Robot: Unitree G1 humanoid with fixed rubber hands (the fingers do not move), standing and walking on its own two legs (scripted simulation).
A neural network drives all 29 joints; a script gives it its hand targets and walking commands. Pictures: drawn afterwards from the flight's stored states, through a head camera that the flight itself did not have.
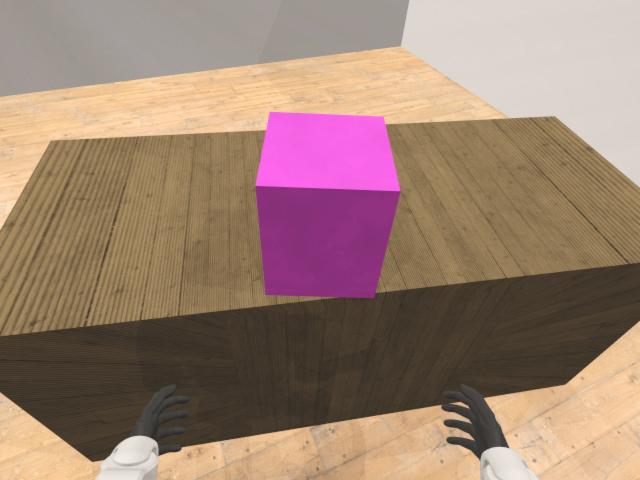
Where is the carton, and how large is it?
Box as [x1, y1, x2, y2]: [255, 112, 400, 297]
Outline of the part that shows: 270,112 255,185 265,293 281,295 373,297 400,191 383,117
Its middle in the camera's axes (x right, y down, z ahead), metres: +0.01 -0.06 +0.69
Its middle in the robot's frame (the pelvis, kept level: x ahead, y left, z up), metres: +0.56 +0.01 +0.02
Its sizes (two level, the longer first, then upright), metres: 0.210 0.200 0.250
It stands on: a pedestal, 0.66 m high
